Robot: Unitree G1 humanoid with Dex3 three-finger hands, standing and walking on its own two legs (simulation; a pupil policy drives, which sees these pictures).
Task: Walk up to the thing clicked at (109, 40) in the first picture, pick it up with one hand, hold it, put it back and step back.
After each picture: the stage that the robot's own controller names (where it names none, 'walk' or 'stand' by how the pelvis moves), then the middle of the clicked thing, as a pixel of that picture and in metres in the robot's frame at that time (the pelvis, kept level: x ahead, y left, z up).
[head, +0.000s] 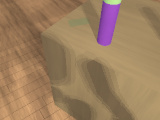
stand; (108, 18) +0.62 -0.10 +0.12
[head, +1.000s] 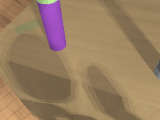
rise first; (52, 19) +0.52 +0.13 +0.15
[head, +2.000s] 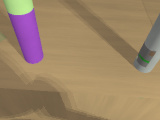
stand; (26, 30) +0.45 +0.19 +0.15
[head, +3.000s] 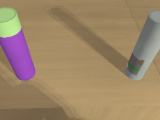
stand; (16, 49) +0.41 +0.22 +0.13
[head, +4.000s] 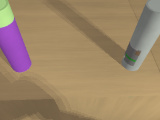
stand; (10, 40) +0.42 +0.23 +0.13
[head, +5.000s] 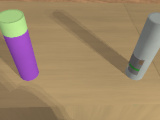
stand; (21, 50) +0.41 +0.21 +0.13
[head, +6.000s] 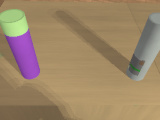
stand; (23, 49) +0.42 +0.20 +0.12
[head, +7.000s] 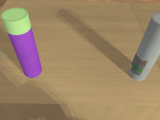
stand; (25, 47) +0.43 +0.20 +0.12
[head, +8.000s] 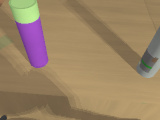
rise first; (32, 37) +0.45 +0.18 +0.13
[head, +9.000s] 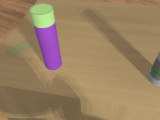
rise first; (48, 41) +0.46 +0.16 +0.13
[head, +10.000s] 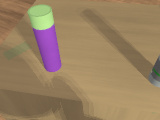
go down; (47, 42) +0.45 +0.16 +0.13
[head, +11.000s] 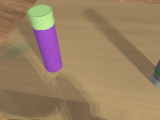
go down; (48, 43) +0.44 +0.16 +0.13
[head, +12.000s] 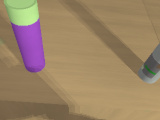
go down; (29, 39) +0.43 +0.15 +0.14
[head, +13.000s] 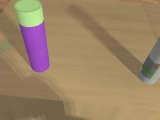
approach; (35, 40) +0.45 +0.15 +0.14
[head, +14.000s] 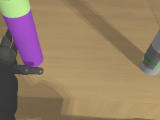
close; (24, 33) +0.44 +0.17 +0.16
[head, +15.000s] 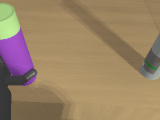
lift; (14, 52) +0.37 +0.19 +0.16
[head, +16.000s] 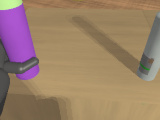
lift; (16, 36) +0.34 +0.17 +0.27
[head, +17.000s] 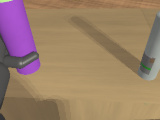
hold; (15, 30) +0.35 +0.17 +0.28
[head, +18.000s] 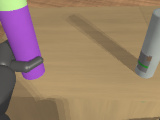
hold; (22, 36) +0.36 +0.16 +0.25
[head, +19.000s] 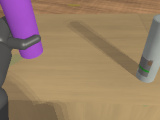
crouch; (19, 13) +0.38 +0.16 +0.32
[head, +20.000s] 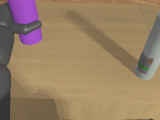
lower; (21, 0) +0.46 +0.16 +0.29
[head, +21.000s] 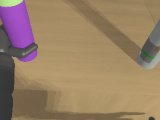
lower; (17, 25) +0.46 +0.18 +0.17
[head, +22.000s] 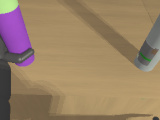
lower; (13, 31) +0.44 +0.19 +0.17
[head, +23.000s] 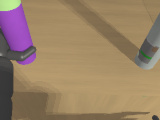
lower; (15, 29) +0.45 +0.18 +0.17
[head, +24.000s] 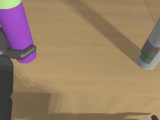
lower; (16, 27) +0.45 +0.18 +0.17
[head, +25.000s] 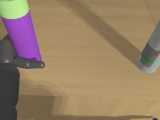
open; (22, 34) +0.43 +0.17 +0.16
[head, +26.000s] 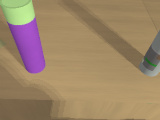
sink last; (27, 39) +0.42 +0.15 +0.16
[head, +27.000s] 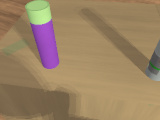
stand; (45, 38) +0.46 +0.17 +0.15
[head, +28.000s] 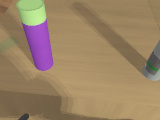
stand; (38, 39) +0.44 +0.16 +0.14
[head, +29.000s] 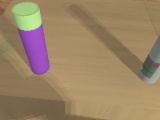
stand; (34, 43) +0.43 +0.17 +0.13
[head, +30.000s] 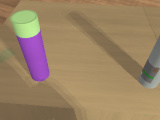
walk; (33, 50) +0.41 +0.17 +0.13
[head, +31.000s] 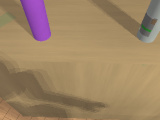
walk; (34, 8) +0.54 +0.17 +0.15
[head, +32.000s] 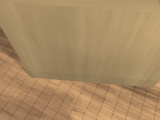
walk; out of the picture +0.83 +0.16 +0.15
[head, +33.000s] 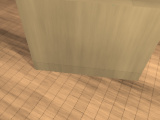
stand; out of the picture +1.16 +0.18 +0.14
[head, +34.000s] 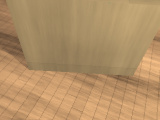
stand; out of the picture +1.12 +0.20 +0.12
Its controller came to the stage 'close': yes
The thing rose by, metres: 0.21
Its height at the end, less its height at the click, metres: +0.00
